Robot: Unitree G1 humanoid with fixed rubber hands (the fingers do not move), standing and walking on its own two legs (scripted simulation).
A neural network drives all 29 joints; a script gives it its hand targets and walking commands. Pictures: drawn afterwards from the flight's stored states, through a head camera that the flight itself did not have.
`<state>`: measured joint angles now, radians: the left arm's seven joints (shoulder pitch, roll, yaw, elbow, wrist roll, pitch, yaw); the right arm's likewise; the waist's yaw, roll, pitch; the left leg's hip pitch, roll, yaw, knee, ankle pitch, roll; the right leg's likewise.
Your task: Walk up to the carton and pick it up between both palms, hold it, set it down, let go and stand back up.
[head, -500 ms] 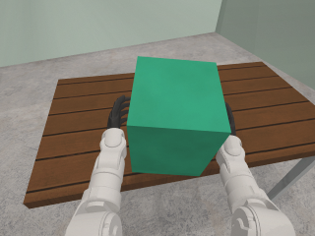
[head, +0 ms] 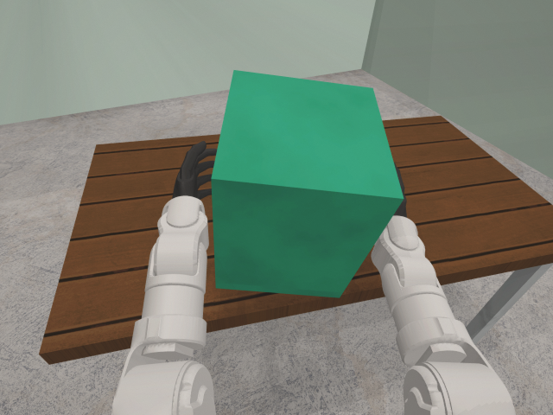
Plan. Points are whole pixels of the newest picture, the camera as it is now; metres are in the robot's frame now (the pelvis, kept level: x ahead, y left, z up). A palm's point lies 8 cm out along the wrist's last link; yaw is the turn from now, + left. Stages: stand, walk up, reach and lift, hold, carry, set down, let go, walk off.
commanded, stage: reach and lift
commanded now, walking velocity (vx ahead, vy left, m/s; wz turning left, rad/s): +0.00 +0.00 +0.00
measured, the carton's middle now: (290, 192) +0.41 -0.02 +0.15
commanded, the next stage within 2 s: hold in 1.50 s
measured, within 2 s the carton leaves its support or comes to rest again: neither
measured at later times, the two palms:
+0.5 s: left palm (174, 182) +0.38 +0.14 +0.20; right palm (389, 190) +0.37 -0.15 +0.19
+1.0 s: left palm (154, 175) +0.37 +0.16 +0.22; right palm (383, 174) +0.37 -0.14 +0.22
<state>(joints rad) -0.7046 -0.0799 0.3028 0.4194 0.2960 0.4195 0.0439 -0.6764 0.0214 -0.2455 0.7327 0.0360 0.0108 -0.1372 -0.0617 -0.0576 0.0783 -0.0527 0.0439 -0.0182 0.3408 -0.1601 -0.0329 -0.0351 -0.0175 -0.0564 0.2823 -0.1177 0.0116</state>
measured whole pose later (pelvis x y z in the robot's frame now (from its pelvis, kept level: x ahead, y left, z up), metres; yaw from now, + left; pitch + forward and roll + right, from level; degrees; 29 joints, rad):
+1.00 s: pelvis +0.00 +0.00 +0.00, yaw +2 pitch -10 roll -1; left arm -0.75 -0.01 0.31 0.27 0.29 0.76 0.00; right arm -0.80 -0.01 -0.14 0.62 0.19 0.36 -0.22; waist -0.08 -0.03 0.02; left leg -0.03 0.04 -0.06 0.39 -0.19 -0.04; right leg 0.01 -0.02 -0.08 0.32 -0.15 0.01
